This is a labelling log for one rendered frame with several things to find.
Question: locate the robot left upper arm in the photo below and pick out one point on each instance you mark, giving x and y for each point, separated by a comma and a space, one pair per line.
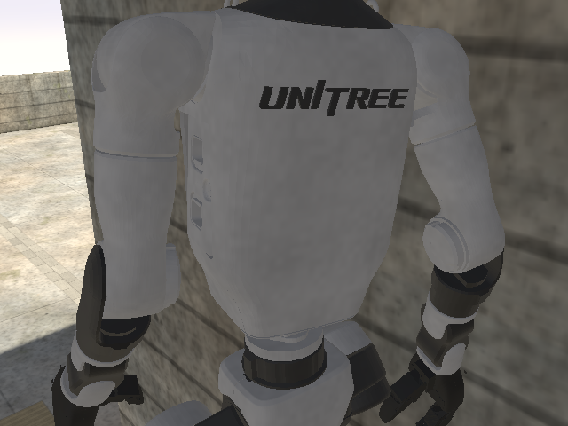
143, 70

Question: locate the robot left forearm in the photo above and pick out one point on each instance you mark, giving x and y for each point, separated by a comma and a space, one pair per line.
101, 348

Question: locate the robot right hand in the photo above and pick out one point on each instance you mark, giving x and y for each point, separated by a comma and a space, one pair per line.
446, 390

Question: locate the robot right forearm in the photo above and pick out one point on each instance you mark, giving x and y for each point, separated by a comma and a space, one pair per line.
448, 315

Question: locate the robot left hand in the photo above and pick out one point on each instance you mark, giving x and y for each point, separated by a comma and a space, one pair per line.
68, 414

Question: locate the robot torso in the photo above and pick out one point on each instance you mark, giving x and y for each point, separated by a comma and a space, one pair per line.
294, 149

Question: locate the robot right upper arm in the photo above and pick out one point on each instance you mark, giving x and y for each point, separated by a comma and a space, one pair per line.
467, 232

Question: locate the robot left thigh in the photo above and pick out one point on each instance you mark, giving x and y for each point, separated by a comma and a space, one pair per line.
194, 413

